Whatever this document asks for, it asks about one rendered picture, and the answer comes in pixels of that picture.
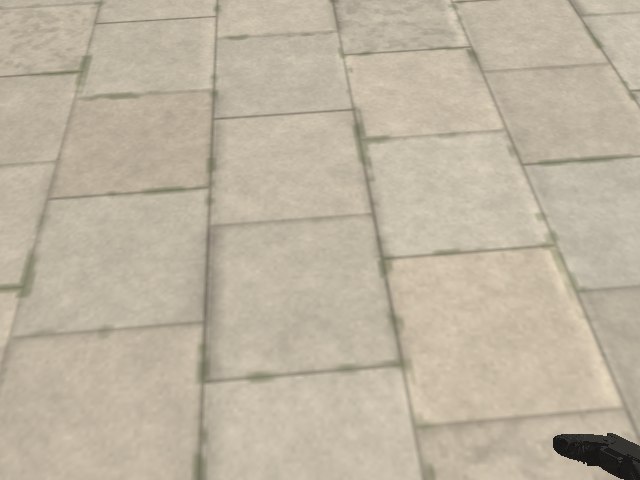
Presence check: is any robot right hand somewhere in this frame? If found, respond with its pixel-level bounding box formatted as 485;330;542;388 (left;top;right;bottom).
553;433;640;480

